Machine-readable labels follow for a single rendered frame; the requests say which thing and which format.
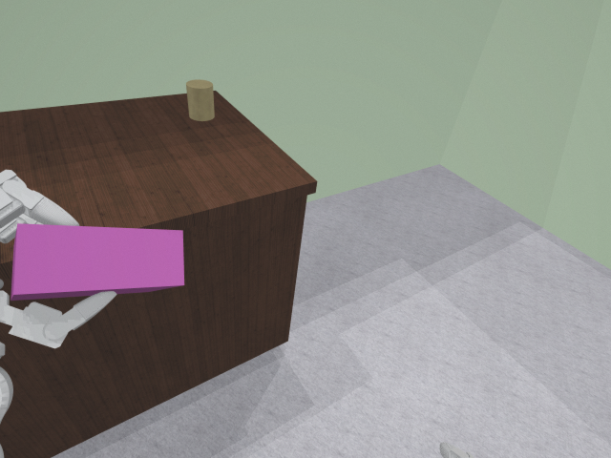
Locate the sponge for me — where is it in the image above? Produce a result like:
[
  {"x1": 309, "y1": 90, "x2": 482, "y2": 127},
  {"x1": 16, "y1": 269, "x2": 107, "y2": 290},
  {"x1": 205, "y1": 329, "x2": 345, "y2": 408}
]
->
[{"x1": 11, "y1": 223, "x2": 184, "y2": 301}]

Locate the robot left hand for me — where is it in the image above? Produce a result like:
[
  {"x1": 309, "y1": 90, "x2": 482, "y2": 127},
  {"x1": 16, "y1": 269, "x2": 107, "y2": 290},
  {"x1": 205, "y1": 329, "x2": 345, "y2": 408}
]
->
[{"x1": 0, "y1": 170, "x2": 116, "y2": 348}]

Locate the table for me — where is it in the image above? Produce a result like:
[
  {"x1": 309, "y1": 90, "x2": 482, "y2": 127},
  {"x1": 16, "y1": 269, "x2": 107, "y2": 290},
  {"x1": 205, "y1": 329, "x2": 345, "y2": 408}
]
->
[{"x1": 0, "y1": 91, "x2": 317, "y2": 458}]

